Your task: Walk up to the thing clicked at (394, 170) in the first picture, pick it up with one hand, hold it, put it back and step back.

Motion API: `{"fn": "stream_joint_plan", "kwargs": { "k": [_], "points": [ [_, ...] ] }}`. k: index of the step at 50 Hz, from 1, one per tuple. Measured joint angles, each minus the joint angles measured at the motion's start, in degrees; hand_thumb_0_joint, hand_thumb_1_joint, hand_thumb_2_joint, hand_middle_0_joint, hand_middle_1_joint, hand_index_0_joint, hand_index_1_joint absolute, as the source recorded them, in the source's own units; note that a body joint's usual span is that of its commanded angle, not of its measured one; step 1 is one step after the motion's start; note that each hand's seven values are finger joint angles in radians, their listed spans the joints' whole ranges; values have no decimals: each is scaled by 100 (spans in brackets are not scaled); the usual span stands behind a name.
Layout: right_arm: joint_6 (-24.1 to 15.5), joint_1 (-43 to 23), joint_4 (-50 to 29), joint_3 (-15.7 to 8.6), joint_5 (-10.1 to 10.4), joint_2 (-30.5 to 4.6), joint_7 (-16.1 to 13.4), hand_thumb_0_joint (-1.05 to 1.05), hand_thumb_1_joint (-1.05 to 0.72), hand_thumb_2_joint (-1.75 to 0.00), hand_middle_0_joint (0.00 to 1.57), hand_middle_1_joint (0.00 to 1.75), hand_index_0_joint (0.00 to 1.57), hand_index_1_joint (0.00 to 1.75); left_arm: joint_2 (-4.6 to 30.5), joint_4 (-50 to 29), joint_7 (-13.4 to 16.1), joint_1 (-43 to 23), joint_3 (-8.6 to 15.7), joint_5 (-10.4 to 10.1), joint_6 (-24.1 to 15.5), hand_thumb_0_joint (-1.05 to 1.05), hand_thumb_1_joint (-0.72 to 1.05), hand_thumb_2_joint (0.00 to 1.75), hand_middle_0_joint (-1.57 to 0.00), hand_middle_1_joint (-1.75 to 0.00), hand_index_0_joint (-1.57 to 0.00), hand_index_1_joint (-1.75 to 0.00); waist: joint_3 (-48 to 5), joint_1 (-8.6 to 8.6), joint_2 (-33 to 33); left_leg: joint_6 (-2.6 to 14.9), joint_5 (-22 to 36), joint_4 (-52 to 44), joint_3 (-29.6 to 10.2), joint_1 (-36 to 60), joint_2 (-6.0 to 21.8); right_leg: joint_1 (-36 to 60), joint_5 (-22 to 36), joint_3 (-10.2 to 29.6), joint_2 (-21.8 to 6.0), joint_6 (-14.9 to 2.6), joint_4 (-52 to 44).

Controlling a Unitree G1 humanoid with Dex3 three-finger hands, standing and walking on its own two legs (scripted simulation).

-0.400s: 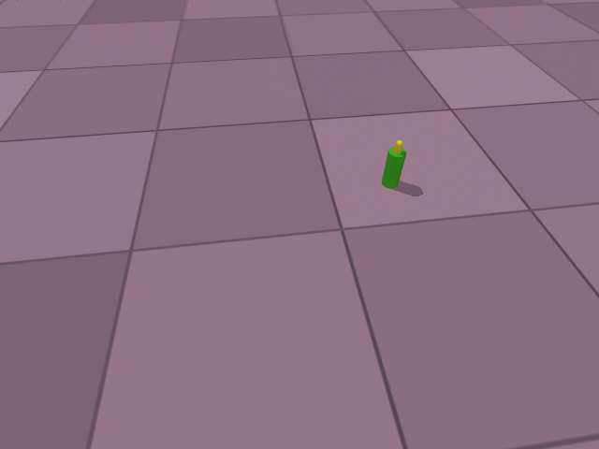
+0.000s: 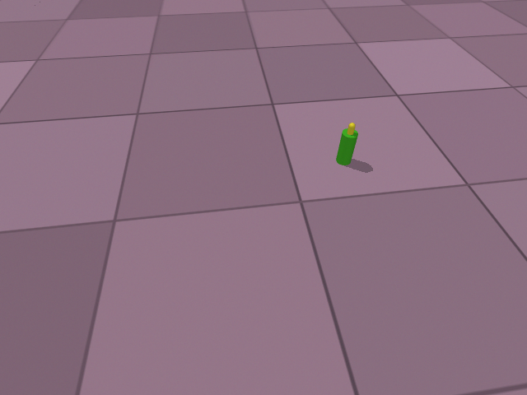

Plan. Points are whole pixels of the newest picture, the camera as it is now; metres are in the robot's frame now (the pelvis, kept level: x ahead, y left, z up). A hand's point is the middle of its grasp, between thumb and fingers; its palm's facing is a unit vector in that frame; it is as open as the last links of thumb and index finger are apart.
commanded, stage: stand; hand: left
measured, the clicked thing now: (347, 142) +1.49 -0.47 -0.65
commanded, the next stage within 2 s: walk up in 0.72 s
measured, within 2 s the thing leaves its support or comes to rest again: neither
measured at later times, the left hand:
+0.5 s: hand out of the picture +0.08 +0.25 -0.16, palm faces -0.01 -0.94 -0.33, open 7.4 cm
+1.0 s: hand out of the picture +0.16 +0.23 -0.13, palm faces -0.17 -0.91 -0.38, open 7.4 cm
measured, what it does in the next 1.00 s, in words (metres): lifts its right foot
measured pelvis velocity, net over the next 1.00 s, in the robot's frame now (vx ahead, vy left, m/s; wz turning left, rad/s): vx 0.05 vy -0.05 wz -0.17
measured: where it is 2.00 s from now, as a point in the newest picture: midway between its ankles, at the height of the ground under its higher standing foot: (325, 333)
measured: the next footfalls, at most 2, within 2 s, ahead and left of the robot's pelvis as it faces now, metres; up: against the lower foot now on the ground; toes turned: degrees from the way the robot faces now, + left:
right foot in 1.06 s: +0.18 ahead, -0.25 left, +0.00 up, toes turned -17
left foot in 1.52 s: +0.47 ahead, -0.08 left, +0.00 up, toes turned -13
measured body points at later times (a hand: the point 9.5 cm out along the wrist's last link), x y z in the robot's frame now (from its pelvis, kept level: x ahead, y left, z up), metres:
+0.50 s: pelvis +0.00 +0.00 +0.00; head +0.01 +0.00 +0.45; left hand +0.08 +0.30 -0.13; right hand +0.08 -0.30 -0.13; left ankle +0.00 +0.12 -0.75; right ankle -0.01 -0.12 -0.75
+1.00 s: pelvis +0.05 -0.05 -0.01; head +0.04 -0.07 +0.44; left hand +0.17 +0.28 -0.11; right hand +0.04 -0.40 -0.13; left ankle +0.00 +0.12 -0.75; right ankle +0.12 -0.23 -0.72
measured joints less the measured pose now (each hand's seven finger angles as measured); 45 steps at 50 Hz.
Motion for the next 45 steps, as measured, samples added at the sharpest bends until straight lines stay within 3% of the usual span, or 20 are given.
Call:
{"fn": "stream_joint_plan", "kwargs": {
  "k": [36,38,40,42,45],
  "points": [
    [0,69,5,9,-1,-19,7,0,-91,-90,20,30,20,30,24,-11,-5,107,12,4,4,1,91,90,-20,-30,-20,-30,-33,15,-2,-1,46,-110,5,77,-5,57,27,5,-6,-1,-70],
    [-69,138,-148,-128,-85,-14,89,0,-91,-90,20,30,20,30,62,-213,-159,260,163,84,58,1,91,90,-20,-30,-20,-30,-88,67,-44,90,-263,115,144,-21,10,-201,-485,127,11,-100,411],
    [-214,219,-364,-274,-136,-61,138,0,-91,-90,21,30,21,30,143,-345,-314,434,277,153,154,1,91,90,-20,-30,-20,-30,-154,92,-52,151,-289,200,370,-42,79,-773,-1003,129,7,-144,1562],
    [-328,326,-550,-373,-154,-138,139,0,-90,-90,21,30,21,30,258,-410,-435,535,350,196,220,1,91,90,-20,-30,-20,-30,-169,18,-46,135,-313,199,504,14,159,-1305,-1131,140,-44,-150,2491],
    [-395,583,-676,-464,-194,-283,138,0,-90,-90,21,30,21,30,468,-549,-592,597,466,178,222,1,91,90,-20,-30,-20,-30,-173,-49,-97,65,-397,84,614,234,245,-1795,-1093,211,-282,-123,2932]
  ]
}}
